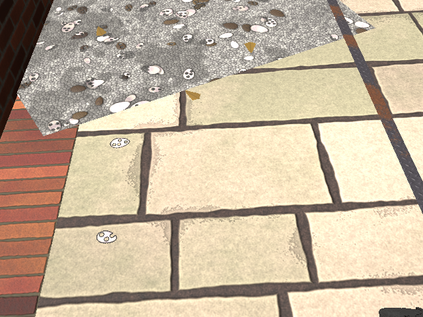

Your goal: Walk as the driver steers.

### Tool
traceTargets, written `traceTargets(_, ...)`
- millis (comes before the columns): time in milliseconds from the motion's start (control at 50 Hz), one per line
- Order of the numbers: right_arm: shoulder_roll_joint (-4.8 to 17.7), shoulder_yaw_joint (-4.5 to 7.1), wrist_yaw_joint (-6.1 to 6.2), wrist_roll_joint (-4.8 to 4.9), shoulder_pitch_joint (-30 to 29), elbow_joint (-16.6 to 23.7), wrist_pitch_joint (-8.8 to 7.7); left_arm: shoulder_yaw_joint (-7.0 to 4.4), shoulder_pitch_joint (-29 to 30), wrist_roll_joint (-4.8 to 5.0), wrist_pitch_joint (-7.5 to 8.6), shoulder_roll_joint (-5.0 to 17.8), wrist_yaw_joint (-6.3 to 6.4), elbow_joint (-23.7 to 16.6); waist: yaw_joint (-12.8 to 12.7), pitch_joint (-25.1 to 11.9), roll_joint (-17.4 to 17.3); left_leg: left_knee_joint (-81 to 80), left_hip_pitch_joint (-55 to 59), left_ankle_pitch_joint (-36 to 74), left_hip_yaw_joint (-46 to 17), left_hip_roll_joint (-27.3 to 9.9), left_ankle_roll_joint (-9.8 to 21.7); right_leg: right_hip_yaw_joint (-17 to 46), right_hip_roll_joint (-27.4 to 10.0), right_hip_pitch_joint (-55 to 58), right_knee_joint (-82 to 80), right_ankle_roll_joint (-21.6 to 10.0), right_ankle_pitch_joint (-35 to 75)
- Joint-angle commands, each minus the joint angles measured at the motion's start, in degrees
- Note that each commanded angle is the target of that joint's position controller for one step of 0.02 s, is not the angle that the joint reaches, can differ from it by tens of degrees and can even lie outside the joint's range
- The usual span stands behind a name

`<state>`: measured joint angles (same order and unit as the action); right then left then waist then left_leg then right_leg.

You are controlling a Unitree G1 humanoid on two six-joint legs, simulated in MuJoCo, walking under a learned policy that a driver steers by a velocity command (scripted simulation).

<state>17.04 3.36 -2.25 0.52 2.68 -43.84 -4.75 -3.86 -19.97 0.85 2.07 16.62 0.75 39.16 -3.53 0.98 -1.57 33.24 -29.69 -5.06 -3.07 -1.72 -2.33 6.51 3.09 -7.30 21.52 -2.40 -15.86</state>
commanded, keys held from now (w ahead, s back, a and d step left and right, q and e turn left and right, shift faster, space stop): w+q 0.56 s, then w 0.20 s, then w+e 0.24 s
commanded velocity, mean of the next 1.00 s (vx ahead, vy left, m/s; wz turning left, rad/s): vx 0.48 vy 0.00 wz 0.21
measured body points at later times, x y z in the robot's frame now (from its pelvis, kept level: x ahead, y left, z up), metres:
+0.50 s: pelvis +0.24 +0.06 +0.00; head +0.28 +0.09 +0.45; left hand +0.45 +0.32 -0.07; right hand +0.28 -0.22 -0.12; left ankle +0.14 +0.13 -0.74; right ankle +0.45 -0.07 -0.70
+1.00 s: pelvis +0.50 +0.11 +0.00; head +0.53 +0.12 +0.45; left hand +0.40 +0.38 -0.13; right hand +0.80 -0.04 -0.07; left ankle +0.61 +0.29 -0.72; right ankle +0.46 -0.03 -0.74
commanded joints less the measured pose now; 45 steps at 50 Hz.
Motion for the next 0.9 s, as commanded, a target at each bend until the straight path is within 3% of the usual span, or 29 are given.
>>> traceTargets(20, 5.04, 0.70, -0.45, 0.41, -5.15, 4.54, -1.34, -2.68, -0.78, -0.03, 0.98, 9.59, -0.23, -2.31, -0.68, 0.17, 9.30, -1.86, 2.45, 0.15, 1.88, -0.01, 1.68, 10.67, -15.24, -1.02, -6.57, -9.35, 2.62)
traceTargets(60, 5.73, 0.93, -0.47, 0.46, -2.45, 3.69, -1.52, -2.52, -0.38, -0.02, 0.78, 9.36, -0.38, -1.73, 1.00, 0.66, 9.61, -3.90, 5.74, -1.63, 3.49, 0.35, 3.87, 9.86, -15.70, -0.24, -4.47, -8.21, 4.84)
traceTargets(100, 8.13, 2.22, -0.04, 0.32, 6.80, 0.84, -1.62, -1.72, 0.01, -0.56, 0.70, 7.37, -0.09, -1.60, 5.34, -3.22, 7.41, -5.40, 17.36, -2.95, 2.67, 0.79, 6.89, 5.25, -12.02, -1.64, 6.57, -5.60, 15.91)
traceTargets(120, 11.97, 3.03, 0.05, 0.05, 14.48, -0.31, -1.78, -0.64, 0.23, -1.46, 0.79, 4.73, 0.39, -3.03, 7.84, -8.92, -1.94, -8.61, 27.49, -3.49, -10.93, -8.24, 11.05, -0.40, -7.08, -8.05, 24.66, -2.59, 11.65)
traceTargets(140, 17.07, 4.28, -0.61, -0.11, 18.71, -1.63, -1.37, -0.24, -3.49, -0.81, 1.78, 3.16, 0.52, -5.32, 5.95, -11.82, -19.57, -18.09, 41.63, -17.63, -38.70, -17.04, 20.46, -3.50, 1.26, -28.68, 41.92, 1.98, -13.20)
traceTargets(160, 12.02, 2.95, -1.03, 1.18, 17.00, -1.03, -1.52, -1.01, -1.36, 0.23, 2.53, 7.57, 0.56, -4.67, 6.75, -8.23, -11.62, -20.67, 41.73, -27.57, -42.72, -17.71, 20.07, 0.87, -1.65, -36.80, 48.20, 1.85, -14.70)
traceTargets(180, 8.97, 2.15, -0.77, 0.93, 14.81, -0.21, -1.36, -1.36, 3.55, 0.75, 3.15, 9.15, 0.18, -5.19, 7.34, -3.51, -6.57, -20.01, 37.60, -24.70, -34.94, -15.87, 18.19, 0.78, -4.11, -38.85, 48.54, 1.03, -9.53)
traceTargets(200, 8.13, 1.83, -0.49, 0.28, 13.49, 0.46, -1.10, -1.03, 6.14, -0.02, 3.69, 7.97, 0.18, -5.33, 7.05, -2.25, -2.32, -19.90, 34.10, -18.39, -29.39, -13.35, 17.18, -0.17, -5.65, -37.81, 46.96, 0.85, -5.56)
traceTargets(220, 7.11, 1.50, -0.18, 0.19, 12.70, 0.77, -0.76, -1.08, 7.87, -1.12, 4.14, 7.39, 0.12, -5.88, 6.51, -0.95, -0.60, -20.27, 31.43, -11.88, -25.88, -11.56, 16.88, -0.50, -6.87, -36.97, 43.22, 1.26, -2.67)
traceTargets(240, 6.50, 1.14, 0.25, -0.09, 12.58, 0.94, -0.61, -1.12, 8.12, -1.66, 4.30, 6.66, -0.02, -6.25, 5.51, -1.53, -1.88, -20.84, 29.52, -7.42, -23.10, -9.76, 16.43, -0.56, -7.58, -34.18, 40.38, 1.73, -0.43)
traceTargets(300, 6.80, 1.27, 1.36, 0.50, 13.93, 0.76, -0.28, -0.76, 8.86, -1.74, 3.89, 4.79, -0.21, -6.73, 4.76, -1.72, -3.52, -22.11, 26.70, 1.25, -18.69, -7.68, 17.05, -2.47, -6.84, -31.76, 32.96, 4.07, 1.47)
traceTargets(380, 8.67, 1.94, 2.78, 0.84, 16.62, -0.27, 0.51, 0.12, 16.32, -1.34, 3.98, 2.59, -0.33, -8.17, 6.73, 0.23, -2.97, -21.84, 22.69, 5.89, -14.72, -5.43, 15.42, -2.98, -4.95, -29.11, 18.63, 6.18, 11.99)
traceTargets(460, 8.32, 1.91, 3.36, 1.21, 20.88, -1.56, 1.47, 0.34, 23.25, -0.51, 4.82, 2.40, -1.52, -9.40, 9.07, 0.75, -3.40, -19.30, 21.30, 5.46, -15.79, -5.10, 14.08, -3.09, -2.40, -23.82, 9.72, 6.06, 18.91)
traceTargets(500, 8.17, 1.95, 3.62, 1.38, 22.01, -1.83, 1.96, 0.05, 24.90, -0.26, 5.23, 3.10, -1.98, -9.79, 9.02, 0.88, -3.60, -17.17, 23.20, 4.34, -18.33, -5.88, 13.54, -2.20, -1.72, -22.08, 6.84, 5.36, 18.26)
traceTargets(560, 8.93, 2.57, 3.89, 1.31, 20.56, -1.31, 2.47, -0.97, 21.54, -0.02, 5.73, 5.28, -1.88, -9.01, 5.98, 0.25, -5.57, -12.72, 24.83, 8.92, -21.32, -6.86, 12.09, -1.93, -1.71, -15.48, 4.17, 3.06, 13.31)
traceTargets(580, 8.27, 2.40, 3.78, 1.10, 19.38, -0.89, 2.49, -1.77, 15.97, -0.23, 5.89, 6.65, -1.53, -7.45, 2.90, -2.61, -5.35, -8.03, 24.40, 15.19, -19.48, -5.19, 10.84, -3.32, -1.72, -7.91, 1.95, 1.28, 14.42)
traceTargets(600, 6.23, 1.69, 3.43, 0.37, 18.85, -0.09, 2.37, -2.54, 8.45, -0.99, 6.02, 8.48, -1.11, -6.05, -0.59, -9.35, -4.03, 2.17, 20.92, 15.91, -16.99, -2.63, 9.33, -0.76, -5.94, 4.81, 3.63, -1.74, 14.53)
traceTargets(620, 2.85, 0.47, 3.45, -1.30, 20.17, 1.17, 2.18, -3.14, -1.10, -1.35, 5.57, 11.69, -0.70, -4.90, -3.21, -18.42, 4.00, 18.45, 12.86, -0.21, -11.69, 2.17, 7.50, 10.89, -15.82, 19.77, 5.36, -5.33, 12.20)
traceTargets(640, -0.01, -0.41, 3.25, 1.21, 29.71, 1.37, 1.54, -3.66, -2.88, -1.56, 4.98, 13.82, -1.67, -1.93, 1.98, -21.51, 23.80, 34.05, -6.13, -29.03, -7.67, 8.03, 4.54, 37.67, -26.64, 30.85, -1.71, -14.34, -0.36)
traceTargets(660, 5.94, 0.53, 3.35, 1.97, 27.22, -0.28, 1.49, -2.37, -0.63, -0.49, 4.92, 7.49, -1.93, -2.74, 0.60, -14.24, 14.00, 39.31, -11.70, -26.39, -9.31, 3.49, 4.29, 38.05, -25.07, 25.41, -4.53, -12.73, -10.18)
traceTargets(680, 8.05, 1.16, 3.16, 1.76, 19.98, 0.80, 1.51, -1.62, 2.40, -0.24, 4.74, 4.76, -1.79, -2.72, -0.42, -6.40, 7.80, 39.27, -12.52, -20.98, -7.72, 1.81, 4.17, 27.69, -22.08, 17.89, -5.21, -10.65, -7.03)
traceTargets(700, 7.12, 1.02, 3.18, 1.08, 16.20, 1.70, 1.38, -1.28, 4.82, -0.71, 4.54, 4.64, -1.97, -2.52, 0.67, -2.63, 3.26, 37.85, -11.09, -17.50, -5.88, 0.07, 3.84, 21.55, -19.63, 11.17, -6.55, -9.99, 0.46)
traceTargets(720, 6.49, 1.12, 2.98, 0.28, 13.98, 2.48, 1.13, -1.06, 6.08, -1.02, 4.42, 4.02, -2.07, -1.87, 1.58, -0.38, 3.06, 34.83, -10.51, -15.36, -5.22, -1.31, 3.60, 17.58, -17.82, 7.08, -7.74, -10.16, 6.34)
traceTargets(740, 5.55, 1.05, 2.61, 0.31, 14.08, 2.76, 1.09, -0.79, 6.60, -1.51, 4.53, 3.67, -2.00, -1.44, 2.95, -0.40, 4.98, 32.58, -8.12, -14.06, -4.68, -2.75, 3.54, 14.39, -16.37, 4.33, -8.97, -9.82, 9.94)
traceTargets(780, 3.42, 0.43, 2.26, 0.16, 13.96, 3.10, 1.16, -0.78, 6.14, -0.83, 4.80, 3.76, -2.15, -0.26, 3.77, -0.75, 6.94, 27.75, -6.31, -13.65, -2.42, -3.58, 2.95, 11.40, -15.10, 1.62, -10.86, -10.71, 14.26)
traceTargets(840, 1.56, -0.77, 1.87, -1.02, 7.65, 5.54, 0.47, -1.58, 5.06, 0.17, 4.37, 7.02, -1.77, 0.96, 2.79, 0.85, 6.03, 15.48, -5.57, -8.53, -0.38, -3.96, 1.62, 8.57, -14.25, -1.49, -13.14, -11.89, 15.93)
traceTargets(900, 1.82, -1.22, 1.15, -0.67, 1.62, 6.71, -0.41, -2.21, 2.89, 0.52, 3.54, 9.32, -1.26, 2.06, 0.93, 1.17, 5.51, 3.53, 0.80, 2.30, 0.77, -1.31, 0.63, 5.27, -12.26, -4.55, -12.83, -10.29, 16.47)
